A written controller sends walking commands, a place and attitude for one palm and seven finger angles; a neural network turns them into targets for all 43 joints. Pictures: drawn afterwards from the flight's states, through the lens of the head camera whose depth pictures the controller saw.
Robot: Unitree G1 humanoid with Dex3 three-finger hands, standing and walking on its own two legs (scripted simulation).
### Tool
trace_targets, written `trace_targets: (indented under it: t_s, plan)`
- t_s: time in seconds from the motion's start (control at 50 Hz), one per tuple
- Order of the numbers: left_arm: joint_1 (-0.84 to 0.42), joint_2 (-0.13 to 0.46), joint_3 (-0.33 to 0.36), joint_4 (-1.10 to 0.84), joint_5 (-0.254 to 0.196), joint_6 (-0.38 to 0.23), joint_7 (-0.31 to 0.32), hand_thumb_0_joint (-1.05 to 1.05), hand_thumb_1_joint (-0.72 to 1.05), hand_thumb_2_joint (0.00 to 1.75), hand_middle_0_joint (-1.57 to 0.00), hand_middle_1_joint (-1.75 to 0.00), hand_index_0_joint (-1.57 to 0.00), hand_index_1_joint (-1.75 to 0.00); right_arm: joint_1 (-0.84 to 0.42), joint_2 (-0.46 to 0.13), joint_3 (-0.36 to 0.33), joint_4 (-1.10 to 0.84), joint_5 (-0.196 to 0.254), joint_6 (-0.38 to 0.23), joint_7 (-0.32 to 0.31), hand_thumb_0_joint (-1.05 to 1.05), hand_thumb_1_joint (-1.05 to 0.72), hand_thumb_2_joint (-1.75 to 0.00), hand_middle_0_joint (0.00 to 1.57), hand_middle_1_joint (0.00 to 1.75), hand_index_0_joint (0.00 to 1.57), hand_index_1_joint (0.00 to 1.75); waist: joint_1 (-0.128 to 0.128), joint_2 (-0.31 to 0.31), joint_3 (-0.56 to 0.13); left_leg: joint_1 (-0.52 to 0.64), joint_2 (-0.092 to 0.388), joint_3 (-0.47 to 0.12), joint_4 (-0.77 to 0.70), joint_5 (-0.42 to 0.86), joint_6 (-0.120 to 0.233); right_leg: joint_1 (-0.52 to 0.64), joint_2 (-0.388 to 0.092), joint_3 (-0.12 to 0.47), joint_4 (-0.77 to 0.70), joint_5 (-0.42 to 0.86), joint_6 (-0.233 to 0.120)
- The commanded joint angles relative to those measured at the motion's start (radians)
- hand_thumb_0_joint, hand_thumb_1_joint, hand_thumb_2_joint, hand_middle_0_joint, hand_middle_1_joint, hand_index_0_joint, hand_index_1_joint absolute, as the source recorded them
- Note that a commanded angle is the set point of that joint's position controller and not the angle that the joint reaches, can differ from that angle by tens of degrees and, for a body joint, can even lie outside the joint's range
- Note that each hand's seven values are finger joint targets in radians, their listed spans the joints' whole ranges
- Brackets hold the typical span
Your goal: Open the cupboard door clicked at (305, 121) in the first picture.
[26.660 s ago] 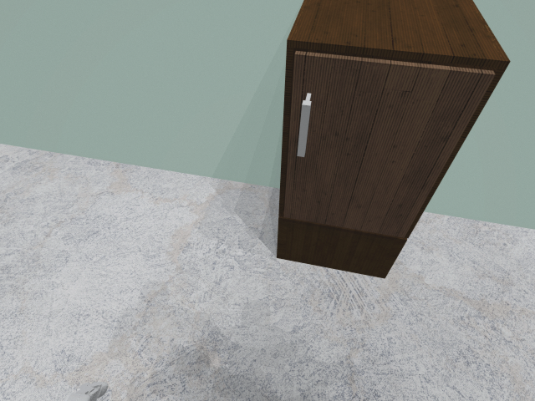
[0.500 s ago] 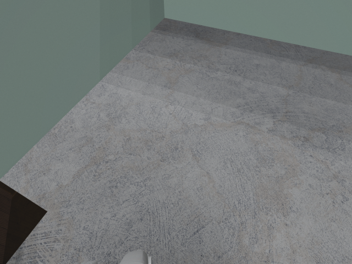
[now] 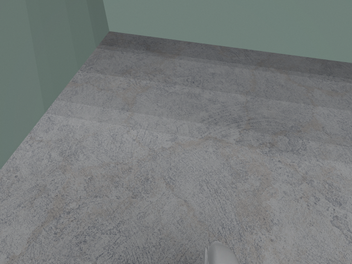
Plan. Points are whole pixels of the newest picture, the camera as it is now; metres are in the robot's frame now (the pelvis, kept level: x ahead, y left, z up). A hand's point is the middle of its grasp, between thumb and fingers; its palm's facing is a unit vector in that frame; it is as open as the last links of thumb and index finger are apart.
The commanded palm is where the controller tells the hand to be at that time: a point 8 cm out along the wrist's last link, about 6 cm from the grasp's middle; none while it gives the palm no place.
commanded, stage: walk to a spot facing it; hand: left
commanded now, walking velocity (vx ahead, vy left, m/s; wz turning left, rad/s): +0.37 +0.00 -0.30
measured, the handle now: out of the picture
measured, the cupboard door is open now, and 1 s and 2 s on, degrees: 42 42 42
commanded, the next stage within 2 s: turn to face it in 0.62 s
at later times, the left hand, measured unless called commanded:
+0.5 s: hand (139, 216) +0.27 +0.12 -0.17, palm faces -0.02 -0.98 -0.21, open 7.1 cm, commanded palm none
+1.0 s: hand (143, 149) +0.50 +0.14 -0.17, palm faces +0.05 -0.98 -0.22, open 7.3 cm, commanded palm none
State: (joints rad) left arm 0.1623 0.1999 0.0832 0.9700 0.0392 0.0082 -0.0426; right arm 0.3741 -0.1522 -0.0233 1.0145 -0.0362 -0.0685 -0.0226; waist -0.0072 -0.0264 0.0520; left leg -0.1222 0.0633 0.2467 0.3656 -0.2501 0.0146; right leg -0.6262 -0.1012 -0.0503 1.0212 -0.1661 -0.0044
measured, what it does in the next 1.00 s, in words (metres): walks ahead: right foot, then left foot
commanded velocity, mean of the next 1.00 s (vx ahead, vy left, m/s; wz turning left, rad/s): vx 0.23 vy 0.00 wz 0.15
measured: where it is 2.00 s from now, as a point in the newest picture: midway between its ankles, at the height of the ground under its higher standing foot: (191, 208)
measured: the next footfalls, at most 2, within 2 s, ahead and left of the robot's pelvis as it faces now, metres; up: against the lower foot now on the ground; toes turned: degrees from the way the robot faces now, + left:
right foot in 0.18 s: +0.20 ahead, -0.15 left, +0.00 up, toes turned -11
left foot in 0.66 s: +0.47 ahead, +0.05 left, +0.00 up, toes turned +5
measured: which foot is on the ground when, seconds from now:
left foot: down 0.00-0.18, up 0.20-0.64, down 0.66-1.00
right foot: up 0.00-0.16, down 0.18-0.66, up 0.68-1.00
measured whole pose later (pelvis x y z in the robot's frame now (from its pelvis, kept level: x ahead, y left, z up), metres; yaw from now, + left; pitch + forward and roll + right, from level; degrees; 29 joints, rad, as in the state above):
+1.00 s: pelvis +0.42 -0.05 -0.01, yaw +2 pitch +1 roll +0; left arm 0.16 0.19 0.06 0.99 0.02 0.00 0.01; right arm 0.32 -0.15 -0.03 1.07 -0.03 0.00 -0.01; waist -0.03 0.00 0.06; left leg -0.27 -0.01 0.06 0.49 -0.24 0.04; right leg -0.44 -0.08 -0.06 0.75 -0.30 0.05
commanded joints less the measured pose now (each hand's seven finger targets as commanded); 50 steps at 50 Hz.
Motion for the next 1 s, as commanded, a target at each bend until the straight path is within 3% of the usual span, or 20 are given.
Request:
trace_targets:
  t_s: [0.0,0.08,0.12,0.14,0.16,0.18,0.2,0.24,0.3,0.38,0.52,0.56,0.6,0.62,0.64,0.66,0.72,0.8,0.9,0.98]
  plan:
    - [-0.14,-0.009,-0.019,-0.095,-0.006,-0.018,-0.012,0.0,0.9,0.9,-0.2,-0.3,-0.2,-0.3,0.126,-0.137,-0.031,-0.005,0.0,-0.008,0.005,0.0,-0.9,-0.9,0.2,0.3,0.2,0.3,-0.045,0.12,0.05,0.001,0.271,-0.11,-0.195,0.132,0.098,0.02,-0.012,-0.032,-0.231,0.012,-0.005]
    - [-0.159,0.01,-0.017,-0.092,-0.009,-0.027,-0.007,0.0,0.9,0.9,-0.2,-0.3,-0.2,-0.3,0.15,-0.151,-0.032,0.026,-0.007,0.002,0.006,0.0,-0.9,-0.9,0.2,0.3,0.2,0.3,-0.037,0.133,0.045,0.025,0.283,-0.077,-0.125,0.247,0.082,0.159,0.031,-0.077,-0.348,-0.047,-0.035]
    - [0.017,0.05,-0.009,-0.036,-0.009,-0.042,0.0,0.0,0.9,0.9,-0.2,-0.3,-0.2,-0.3,0.128,-0.167,-0.032,0.033,0.0,0.009,0.009,0.0,-0.9,-0.9,0.2,0.3,0.2,0.3,0.052,0.082,-0.057,0.023,0.238,-0.026,0.107,0.448,0.046,0.415,0.096,-0.121,-0.463,-0.055,-0.067]
    - [0.189,0.107,0.01,0.025,-0.006,-0.056,0.009,0.0,0.9,0.9,-0.2,-0.3,-0.2,-0.3,0.102,-0.153,-0.029,0.028,0.014,0.005,0.016,0.0,-0.9,-0.9,0.2,0.3,0.2,0.3,0.129,0.008,-0.154,-0.142,0.187,0.011,0.335,0.426,0.011,0.719,0.045,-0.036,-0.495,-0.058,-0.106]
    - [0.356,0.228,0.048,0.071,-0.008,-0.064,0.029,0.0,0.9,0.9,-0.2,-0.3,-0.2,-0.3,0.113,-0.088,-0.02,-0.005,0.033,-0.002,0.02,0.0,-0.9,-0.9,0.2,0.3,0.2,0.3,0.18,-0.253,-0.289,-0.452,0.051,0.051,0.674,-0.089,-0.041,1.021,-0.248,0.377,-0.587,-0.094,-0.212]
    - [0.37,0.27,0.045,0.084,-0.034,-0.061,0.037,0.0,0.9,0.9,-0.2,-0.3,-0.2,-0.3,0.02,-0.097,-0.026,-0.037,0.031,0.0,0.017,0.0,-0.9,-0.9,0.2,0.3,0.2,0.3,0.176,-0.241,-0.243,-0.599,0.002,-0.084,0.905,-0.377,-0.044,0.99,-0.352,0.563,-0.7,0.07,-0.27]
    - [0.308,0.232,0.038,0.068,-0.033,-0.064,0.044,0.0,0.9,0.9,-0.2,-0.3,-0.2,-0.3,-0.036,-0.102,-0.038,-0.035,0.026,-0.001,0.016,0.0,-0.9,-0.9,0.2,0.3,0.2,0.3,0.151,-0.227,-0.198,-0.631,0.045,-0.184,0.985,-0.268,-0.039,0.885,-0.318,0.508,-0.697,0.158,-0.249]
    - [0.166,0.122,0.006,0.037,-0.034,-0.066,0.053,0.0,0.9,0.9,-0.2,-0.3,-0.2,-0.3,-0.056,-0.075,-0.038,-0.01,0.021,0.011,0.012,0.0,-0.9,-0.9,0.2,0.3,0.2,0.3,0.059,-0.054,-0.084,-0.556,0.113,-0.226,0.906,-0.111,-0.044,0.657,-0.24,0.28,-0.723,0.22,-0.196]
    - [0.1,0.06,-0.016,0.033,-0.022,-0.085,0.05,0.0,0.9,0.9,-0.2,-0.3,-0.2,-0.3,0.032,-0.027,-0.033,0.038,0.011,0.046,0.02,0.0,-0.9,-0.9,0.2,0.3,0.2,0.3,-0.028,-0.084,-0.019,-0.431,0.107,-0.191,0.746,-0.046,-0.061,0.451,-0.162,0.11,-0.8,0.19,-0.163]
    - [0.128,0.05,-0.012,0.039,-0.022,-0.103,0.045,0.0,0.9,0.9,-0.2,-0.3,-0.2,-0.3,-0.052,-0.026,-0.041,0.0,0.009,0.049,0.037,0.0,-0.9,-0.9,0.2,0.3,0.2,0.3,-0.022,-0.065,0.021,-0.477,0.092,-0.183,0.614,0.064,-0.057,0.464,-0.141,0.09,-0.844,0.11,-0.174]
    - [0.212,0.095,-0.022,0.097,-0.018,-0.106,0.052,0.0,0.9,0.9,-0.2,-0.3,-0.2,-0.3,-0.284,-0.06,-0.037,-0.078,0.017,0.028,0.056,0.0,-0.9,-0.9,0.2,0.3,0.2,0.3,0.024,-0.06,0.065,-0.464,0.051,-0.153,0.344,0.063,-0.024,0.618,-0.181,0.07,-0.791,0.304,-0.155]
    - [0.198,0.119,-0.019,0.1,-0.018,-0.103,0.054,0.0,0.9,0.9,-0.2,-0.3,-0.2,-0.3,-0.256,-0.075,-0.039,-0.072,0.015,0.023,0.052,0.0,-0.9,-0.9,0.2,0.3,0.2,0.3,-0.011,-0.052,0.064,-0.356,0.011,-0.124,0.283,0.037,-0.004,0.608,-0.181,0.031,-0.721,0.437,-0.143]
    - [0.185,0.119,-0.019,0.099,-0.024,-0.096,0.054,0.0,0.9,0.9,-0.2,-0.3,-0.2,-0.3,-0.067,-0.117,-0.047,-0.01,0.006,0.016,0.038,0.0,-0.9,-0.9,0.2,0.3,0.2,0.3,-0.096,-0.011,-0.028,-0.049,-0.045,-0.096,0.177,0.097,0.024,0.52,-0.121,-0.037,-0.462,0.555,-0.097]
    - [0.207,0.09,-0.019,0.081,-0.027,-0.091,0.05,0.0,0.9,0.9,-0.2,-0.3,-0.2,-0.3,0.079,-0.202,-0.066,0.023,-0.006,0.011,0.028,0.0,-0.9,-0.9,0.2,0.3,0.2,0.3,-0.142,0.147,-0.132,0.194,0.105,-0.296,0.144,0.15,0.084,0.335,-0.037,-0.066,-0.208,0.318,-0.048]
    - [0.256,0.041,-0.03,0.058,-0.04,-0.09,0.039,0.0,0.9,0.9,-0.2,-0.3,-0.2,-0.3,0.184,-0.302,-0.086,0.038,-0.012,0.012,0.016,0.0,-0.9,-0.9,0.2,0.3,0.2,0.3,-0.141,0.366,-0.249,0.376,0.374,-0.671,0.033,0.233,0.213,0.109,0.108,-0.1,0.148,-0.327,-0.016]
    - [0.175,0.063,-0.027,0.029,-0.031,-0.091,0.045,0.0,0.9,0.9,-0.2,-0.3,-0.2,-0.3,0.171,-0.301,-0.08,0.035,0.003,0.024,0.008,0.0,-0.9,-0.9,0.2,0.3,0.2,0.3,-0.137,0.233,-0.235,0.277,0.422,-0.734,-0.043,0.171,0.241,0.057,0.097,0.025,0.299,-0.409,-0.036]
    - [0.117,0.033,-0.025,0.042,-0.016,-0.074,0.033,0.0,0.9,0.9,-0.2,-0.3,-0.2,-0.3,-0.048,-0.167,-0.047,-0.028,0.007,0.006,-0.001,0.0,-0.9,-0.9,0.2,0.3,0.2,0.3,-0.034,0.118,-0.021,-0.078,0.31,-0.497,-0.124,0.081,0.155,0.029,-0.018,0.067,0.302,-0.207,-0.007]
    - [0.198,-0.036,-0.042,0.067,-0.013,-0.036,0.039,0.0,0.9,0.9,-0.2,-0.3,-0.2,-0.3,-0.086,-0.134,-0.025,-0.016,0.018,-0.002,-0.004,0.0,-0.9,-0.9,0.2,0.3,0.2,0.3,0.03,0.115,-0.071,-0.178,0.187,-0.297,-0.099,0.386,0.138,0.215,-0.008,0.009,-0.019,-0.162,0.036]
    - [0.098,0.003,-0.023,0.005,-0.017,-0.016,0.048,0.0,0.9,0.9,-0.2,-0.3,-0.2,-0.3,-0.077,-0.17,-0.049,-0.022,0.012,0.036,0.002,0.0,-0.9,-0.9,0.2,0.3,0.2,0.3,0.011,0.143,-0.06,-0.21,0.174,-0.358,-0.065,0.282,0.148,0.268,0.036,-0.03,-0.216,-0.131,0.057]
    - [0.08,0.037,-0.01,-0.031,-0.025,-0.018,0.053,0.0,0.9,0.9,-0.2,-0.3,-0.2,-0.3,-0.097,-0.186,-0.062,-0.04,0.012,0.062,0.003,0.0,-0.9,-0.9,0.2,0.3,0.2,0.3,0.027,0.162,-0.061,-0.236,0.156,-0.42,0.012,0.267,0.126,0.374,0.067,-0.042,-0.382,-0.1,0.057]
